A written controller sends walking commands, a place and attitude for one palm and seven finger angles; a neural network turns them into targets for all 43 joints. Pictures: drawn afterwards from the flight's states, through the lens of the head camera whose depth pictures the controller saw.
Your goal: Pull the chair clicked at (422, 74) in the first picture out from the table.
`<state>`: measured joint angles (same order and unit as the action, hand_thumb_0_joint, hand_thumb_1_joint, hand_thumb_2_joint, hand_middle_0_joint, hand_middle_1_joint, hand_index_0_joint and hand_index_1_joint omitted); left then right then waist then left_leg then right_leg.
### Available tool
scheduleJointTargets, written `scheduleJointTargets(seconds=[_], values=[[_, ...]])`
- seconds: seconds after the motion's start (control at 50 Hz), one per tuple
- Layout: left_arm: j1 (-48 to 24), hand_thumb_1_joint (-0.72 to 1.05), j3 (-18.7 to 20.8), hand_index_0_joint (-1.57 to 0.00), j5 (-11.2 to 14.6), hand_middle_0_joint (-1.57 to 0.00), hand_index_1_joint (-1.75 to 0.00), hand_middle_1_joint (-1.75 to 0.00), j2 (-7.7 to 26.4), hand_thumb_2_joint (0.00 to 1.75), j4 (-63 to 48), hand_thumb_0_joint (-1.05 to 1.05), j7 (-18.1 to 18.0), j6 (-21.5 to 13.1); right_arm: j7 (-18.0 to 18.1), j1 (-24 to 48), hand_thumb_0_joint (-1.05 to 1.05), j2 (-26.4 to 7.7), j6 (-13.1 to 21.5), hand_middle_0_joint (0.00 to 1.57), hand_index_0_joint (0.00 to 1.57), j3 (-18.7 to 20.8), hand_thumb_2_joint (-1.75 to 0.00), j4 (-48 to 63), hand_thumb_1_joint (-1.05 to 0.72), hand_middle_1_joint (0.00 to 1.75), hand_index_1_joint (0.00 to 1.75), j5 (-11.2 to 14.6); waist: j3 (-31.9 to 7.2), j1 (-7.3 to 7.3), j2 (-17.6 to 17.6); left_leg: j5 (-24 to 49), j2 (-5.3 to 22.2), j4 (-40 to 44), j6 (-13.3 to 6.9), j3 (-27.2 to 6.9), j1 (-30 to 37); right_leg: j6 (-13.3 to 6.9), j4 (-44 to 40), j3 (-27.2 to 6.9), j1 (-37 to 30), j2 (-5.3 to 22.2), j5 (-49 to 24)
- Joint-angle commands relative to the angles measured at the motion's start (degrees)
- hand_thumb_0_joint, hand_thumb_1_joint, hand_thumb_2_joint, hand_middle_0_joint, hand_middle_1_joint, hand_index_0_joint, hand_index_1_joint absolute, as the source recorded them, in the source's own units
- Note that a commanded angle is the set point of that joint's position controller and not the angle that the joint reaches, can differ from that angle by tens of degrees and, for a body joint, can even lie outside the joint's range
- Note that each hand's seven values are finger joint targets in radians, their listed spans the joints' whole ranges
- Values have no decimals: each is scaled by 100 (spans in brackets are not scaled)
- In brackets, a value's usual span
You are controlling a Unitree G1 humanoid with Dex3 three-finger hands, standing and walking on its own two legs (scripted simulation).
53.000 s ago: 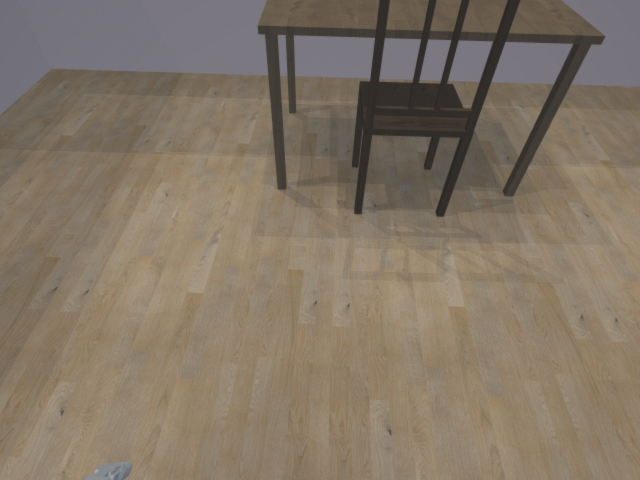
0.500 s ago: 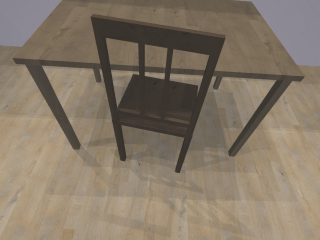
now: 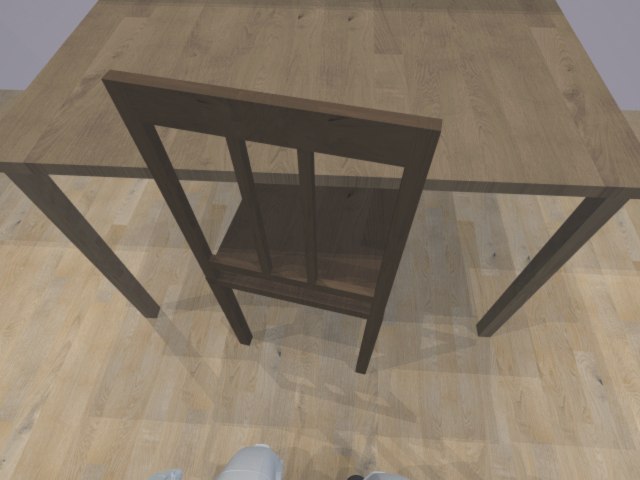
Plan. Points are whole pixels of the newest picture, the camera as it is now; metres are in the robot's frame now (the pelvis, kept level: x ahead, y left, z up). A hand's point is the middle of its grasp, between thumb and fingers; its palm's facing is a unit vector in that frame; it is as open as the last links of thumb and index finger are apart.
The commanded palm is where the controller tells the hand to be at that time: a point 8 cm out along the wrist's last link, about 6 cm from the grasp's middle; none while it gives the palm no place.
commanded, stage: come to a stop and stand still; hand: left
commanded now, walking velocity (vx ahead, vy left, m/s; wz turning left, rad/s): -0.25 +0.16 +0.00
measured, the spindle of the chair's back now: (254, 217) +0.51 +0.14 -0.05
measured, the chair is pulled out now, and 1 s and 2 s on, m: -0.05 -0.05 -0.05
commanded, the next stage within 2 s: look again from close up in 1.10 s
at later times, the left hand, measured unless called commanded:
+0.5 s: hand out of the picture +0.08 +0.25 -0.18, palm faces +0.02 -0.97 -0.26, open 7.4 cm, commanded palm none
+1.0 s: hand out of the picture +0.12 +0.16 -0.16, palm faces -0.01 -0.98 -0.21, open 7.2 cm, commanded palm none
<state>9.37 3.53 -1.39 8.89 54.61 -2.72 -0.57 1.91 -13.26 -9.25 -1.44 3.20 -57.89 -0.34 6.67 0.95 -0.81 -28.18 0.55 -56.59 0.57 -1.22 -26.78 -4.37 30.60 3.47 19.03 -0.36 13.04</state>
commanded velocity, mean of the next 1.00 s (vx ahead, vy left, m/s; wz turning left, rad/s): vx -0.07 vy -0.04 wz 0.00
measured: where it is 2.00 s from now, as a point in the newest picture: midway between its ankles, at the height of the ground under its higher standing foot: outside the picture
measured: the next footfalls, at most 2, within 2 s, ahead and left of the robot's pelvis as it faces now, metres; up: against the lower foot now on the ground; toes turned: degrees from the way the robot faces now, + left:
left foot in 0.28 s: +0.06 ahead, +0.16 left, +0.00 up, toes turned -1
right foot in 0.62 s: +0.05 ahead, -0.10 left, +0.00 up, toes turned -3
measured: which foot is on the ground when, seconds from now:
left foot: up 0.00-0.26, down 0.28-1.00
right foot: down 0.00-0.30, up 0.32-0.60, down 0.62-1.00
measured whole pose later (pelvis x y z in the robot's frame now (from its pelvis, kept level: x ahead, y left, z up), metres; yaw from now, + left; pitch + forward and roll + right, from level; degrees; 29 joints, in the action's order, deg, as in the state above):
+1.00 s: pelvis +0.04 -0.01 +0.00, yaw -1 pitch -1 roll +0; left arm 10.6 0.3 0.1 8.9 59.7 -2.2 -1.0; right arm 1.7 -19.5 -7.3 -0.4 1.3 -66.3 -0.9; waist 1.2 2.5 0.8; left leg -14.6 4.6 -23.6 4.4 -1.6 -8.4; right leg -2.7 24.6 2.9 7.8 -2.0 16.3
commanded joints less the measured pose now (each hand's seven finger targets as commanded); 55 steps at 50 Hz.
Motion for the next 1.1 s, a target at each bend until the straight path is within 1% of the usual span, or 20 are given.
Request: scheduleJointTargets(seconds=[0.0, 0.16, 0.22, 0.24, 0.26, 0.28, 0.3, 0.32, 0.36, 0.44, 0.5, 0.56, 0.58, 0.6, 0.62, 0.68, 0.74, 0.82, 0.98, 1.08], values=[[691, 90, 252, -20, 16, -20, -30, -30, 968, 90, -108, 0, -13, -76, -83, -527, 0, -270, -139, 20, 20, 106, -90, 157, -90, 30, 30, -12, -1053, -181, -455, 359, 18, -76, 165, -120, 54, -722, -984, -1448, -832, 1899, -3811], [701, 90, 243, -20, -58, -20, -30, -30, 1077, 90, -79, 0, -22, -24, -141, 236, 0, -392, -51, 20, 20, 159, -90, 474, -90, 30, 30, 11, -1098, -194, -1090, 432, -126, 1286, 176, 44, 338, -516, -588, -1155, -1427, 1641, -4367], [639, 90, 234, -20, 15, -20, -30, -30, 1091, 90, -32, 0, -30, 22, -126, -101, 0, -466, 21, 20, 20, 169, -90, 299, -90, 30, 30, 15, -1127, 16, -1027, 1924, -123, 3171, 155, 155, 1505, -61, -141, -857, -1134, 1217, -3211], [785, 90, 160, -20, 44, -20, -30, -30, 882, 90, -32, 0, -44, 45, -122, -175, 0, -719, 80, 20, 20, 190, -90, 252, -90, 30, 30, -18, -1320, -19, -388, 3319, 446, 3535, 67, -137, 2301, 197, 168, -626, -690, 895, -1797], [1011, 90, 80, -20, 74, -20, -30, -30, 600, 90, -59, 0, -41, 77, -100, -121, 0, -1167, 114, 20, 20, 253, -90, 330, -90, 30, 30, -75, -1387, -99, 995, 5523, 1646, 3343, -417, -1425, 2755, 517, 647, -226, 228, 342, 592], [948, 90, 22, -20, 83, -20, -30, -30, 575, 90, -46, 0, -72, 122, -46, -218, 0, -1281, 66, 20, 20, 270, -90, 371, -90, 30, 30, -92, -1287, 43, 1262, 6826, 2289, 3359, -997, -1512, 2307, 611, 1637, -331, 121, 158, 2373], [876, 90, 22, -20, 58, -20, -30, -30, 592, 90, -94, 0, -86, 147, -4, -266, 0, -1222, 51, 20, 20, 204, -90, 345, -90, 30, 30, -144, -1015, 119, 826, 6925, 2252, 3279, -1240, -995, 2041, 537, 2383, -604, 136, 129, 2429], [865, 90, 32, -20, 58, -20, -30, -30, 537, 90, -94, 0, -59, 193, 106, -171, 0, -1150, 59, 20, 20, 171, -90, 336, -90, 30, 30, -145, -785, 8, 965, 7031, 2105, 3258, -1173, -935, 1809, 553, 2641, -661, 340, 101, 2273], [703, 90, 104, -20, 24, -20, -30, -30, 735, 90, -23, 0, -38, 269, 183, -209, 0, -1067, 43, 20, 20, 157, -90, 296, -90, 30, 30, -143, -688, 28, 1417, 7546, 1838, 3100, -971, -776, 2011, 587, 3164, -840, 692, 59, 1994], [672, 90, 86, -20, 33, -20, -30, -30, 735, 90, -129, 0, 59, 304, 222, -127, 0, -1113, 67, 20, 20, 170, -90, 315, -90, 30, 30, -131, -929, -32, 1055, 6161, 1733, 3133, -907, -650, 2326, 631, 2728, -657, 677, 118, 1760], [590, 90, 36, -20, 56, -20, -30, -30, 648, 90, -206, 0, 136, 256, 220, -213, 0, -1135, 84, 20, 20, 213, -90, 233, -90, 30, 30, -132, -978, -4, 1175, 5605, 1666, 3130, -804, -704, 2205, 530, 1243, -381, 114, 180, 1595], [1144, 90, 51, -20, 39, -20, -30, -30, 759, 90, 47, 0, 155, 139, 149, -328, 0, -1055, 65, 20, 20, 230, -90, 125, -90, 30, 30, -28, -1266, -190, 808, 4042, 1000, 2570, -327, -342, 1878, 476, -743, -154, -1087, 97, -572], [1103, 90, 47, -20, 25, -20, -30, -30, 1021, 90, 71, 0, 131, 81, 97, -568, 0, -807, 63, 20, 20, 195, -90, 72, -90, 30, 30, 35, -1300, -94, -4, 2690, 670, 2323, -100, -168, 1373, 306, -1014, -794, -1587, 559, -1411], [930, 90, 37, -20, 15, -20, -30, -30, 1266, 90, 61, 0, 104, 52, 67, -578, 0, -553, 41, 20, 20, 111, -90, 96, -90, 30, 30, 69, -1178, 0, -998, 1008, 222, 2197, 105, 237, 1017, -47, -1061, -1621, -1448, 1393, -2207], [660, 90, -26, -20, 8, -20, -30, -30, 1356, 90, 27, 0, 116, 47, 38, -585, 0, -507, -9, 20, 20, 91, -90, 60, -90, 30, 30, 52, -1056, 80, -960, 210, 56, 2064, 156, 229, 1332, -305, -1215, -1561, -815, 1702, -1802], [396, 90, -127, -20, 57, -20, -30, -30, 1008, 90, 163, 0, 64, -10, 11, -756, 0, -362, 17, 20, 20, 27, -90, -278, -90, 30, 30, -4, -728, 167, -1186, 1163, 146, 2486, 89, 77, 1591, -110, -989, -1077, -755, 1109, -2272], [491, 90, -211, -20, 145, -20, -30, -30, 746, 90, 245, 0, 46, -46, 12, -891, 0, -463, 180, 20, 20, -61, -90, -506, -90, 30, 30, -29, -425, 60, -284, 3302, 461, 3149, -19, -136, 1769, 200, -615, -668, -830, 641, -2406], [603, 90, -211, -20, 164, -20, -30, -30, 756, 90, 397, 0, 44, -68, 21, -908, 0, -367, 197, 20, 20, -127, -90, -667, -90, 30, 30, -37, -283, -17, 435, 2971, 449, 3335, 25, -67, 1724, 188, -931, -770, -979, 607, -1755], [542, 90, -208, -20, 151, -20, -30, -30, 616, 90, 408, 0, 50, -96, 3, -1130, 0, -291, 181, 20, 20, -111, -90, -726, -90, 30, 30, -49, -365, 20, -150, 2076, 369, 3498, 27, -36, 1658, 196, -1391, -728, -1052, 546, -744], [643, 90, -210, -20, 150, -20, -30, -30, 527, 90, 425, 0, 45, -113, 7, -1191, 0, -232, 195, 20, 20, -108, -90, -740, -90, 30, 30, -52, -239, 21, -132, 2182, 383, 3490, -5, -61, 1674, 175, -1412, -701, -903, 523, -743]])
